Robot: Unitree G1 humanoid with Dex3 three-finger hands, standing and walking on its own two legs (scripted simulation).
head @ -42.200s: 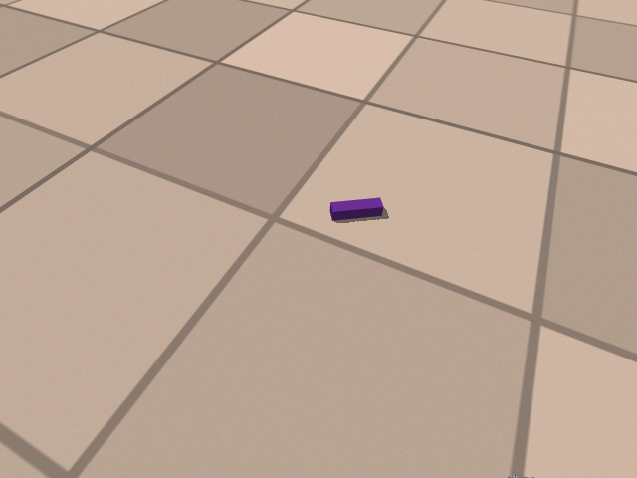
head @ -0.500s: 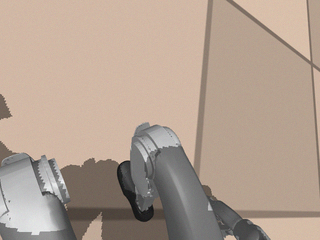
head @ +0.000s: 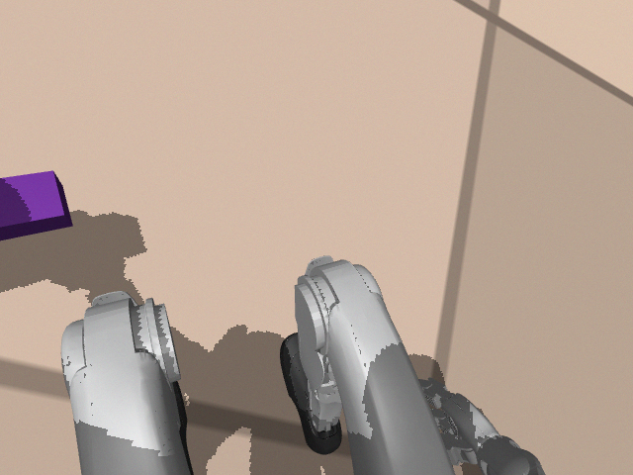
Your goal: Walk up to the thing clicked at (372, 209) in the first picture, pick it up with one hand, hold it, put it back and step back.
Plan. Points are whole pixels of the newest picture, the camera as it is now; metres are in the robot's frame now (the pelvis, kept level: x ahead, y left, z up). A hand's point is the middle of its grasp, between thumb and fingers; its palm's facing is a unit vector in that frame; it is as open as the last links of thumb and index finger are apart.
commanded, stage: settle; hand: left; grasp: from above
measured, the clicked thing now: out of the picture +0.43 +0.36 -0.20
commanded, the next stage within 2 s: lift in 0.10 s
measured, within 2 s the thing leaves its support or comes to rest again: neither
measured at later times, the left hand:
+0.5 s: hand out of the picture +0.40 +0.36 -0.11, palm faces -0.48 -0.13 -0.87, open 9.2 cm
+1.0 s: hand out of the picture +0.34 +0.34 +0.07, palm faces -0.42 -0.16 -0.89, open 9.1 cm
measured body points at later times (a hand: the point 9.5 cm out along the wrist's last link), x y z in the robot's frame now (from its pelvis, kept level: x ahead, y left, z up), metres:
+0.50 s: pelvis +0.00 +0.00 +0.04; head +0.21 +0.08 +0.42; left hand +0.42 +0.36 -0.06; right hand +0.09 -0.27 -0.07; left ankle +0.08 +0.13 -0.29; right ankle +0.10 -0.11 -0.29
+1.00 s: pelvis +0.00 +0.00 +0.17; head +0.16 +0.06 +0.58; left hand +0.36 +0.35 +0.12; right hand +0.17 -0.25 +0.05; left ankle +0.08 +0.13 -0.29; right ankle +0.10 -0.11 -0.29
